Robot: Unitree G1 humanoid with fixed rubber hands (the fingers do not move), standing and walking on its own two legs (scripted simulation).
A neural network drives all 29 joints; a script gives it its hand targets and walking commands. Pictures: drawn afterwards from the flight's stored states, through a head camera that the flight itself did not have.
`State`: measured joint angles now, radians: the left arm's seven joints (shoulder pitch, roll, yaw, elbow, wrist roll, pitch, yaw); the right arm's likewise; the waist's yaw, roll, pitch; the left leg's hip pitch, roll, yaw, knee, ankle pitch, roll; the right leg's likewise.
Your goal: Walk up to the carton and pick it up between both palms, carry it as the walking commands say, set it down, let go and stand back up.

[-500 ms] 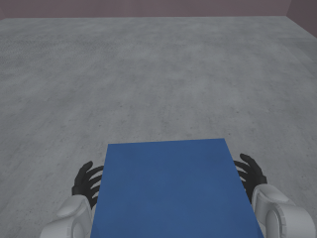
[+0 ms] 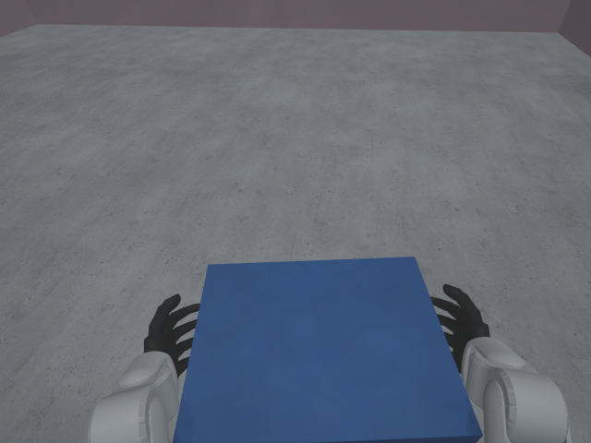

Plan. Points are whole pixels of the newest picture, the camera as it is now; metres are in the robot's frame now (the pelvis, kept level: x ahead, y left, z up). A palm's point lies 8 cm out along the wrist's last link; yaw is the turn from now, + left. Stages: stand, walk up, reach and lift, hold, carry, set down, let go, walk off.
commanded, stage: carry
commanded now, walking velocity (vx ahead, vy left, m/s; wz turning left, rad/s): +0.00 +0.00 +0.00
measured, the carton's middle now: (316, 383) +0.24 +0.00 +0.00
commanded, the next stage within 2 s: none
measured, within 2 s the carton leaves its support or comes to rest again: neither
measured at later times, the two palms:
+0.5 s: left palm (167, 357) +0.25 +0.19 +0.06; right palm (456, 339) +0.26 -0.18 +0.06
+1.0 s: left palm (186, 322) +0.31 +0.18 +0.05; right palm (445, 308) +0.31 -0.19 +0.05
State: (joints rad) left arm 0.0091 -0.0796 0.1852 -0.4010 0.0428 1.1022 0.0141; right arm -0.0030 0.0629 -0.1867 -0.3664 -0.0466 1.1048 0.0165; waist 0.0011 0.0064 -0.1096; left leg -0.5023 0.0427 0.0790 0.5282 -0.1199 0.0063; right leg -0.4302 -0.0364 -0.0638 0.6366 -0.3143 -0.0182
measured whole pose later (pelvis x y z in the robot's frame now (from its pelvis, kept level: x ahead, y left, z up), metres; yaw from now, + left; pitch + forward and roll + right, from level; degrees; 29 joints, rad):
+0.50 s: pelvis +0.00 -0.01 +0.00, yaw +3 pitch +3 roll -1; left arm -0.03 -0.06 0.17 -0.22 0.06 0.94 0.00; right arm -0.03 0.06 -0.18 -0.21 -0.07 0.94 0.02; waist -0.01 0.01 -0.12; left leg -0.53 0.02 0.05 0.54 -0.10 0.00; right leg -0.45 0.01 -0.01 0.69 -0.37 -0.06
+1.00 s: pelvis +0.05 -0.01 +0.01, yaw +1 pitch +4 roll +0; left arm -0.05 -0.03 0.16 -0.06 0.09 0.79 -0.01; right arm -0.06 0.04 -0.17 -0.03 -0.10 0.79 0.03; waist 0.00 -0.01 -0.12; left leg -0.45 0.03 0.06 0.49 -0.11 0.01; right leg -0.36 0.00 -0.02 0.57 -0.28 -0.01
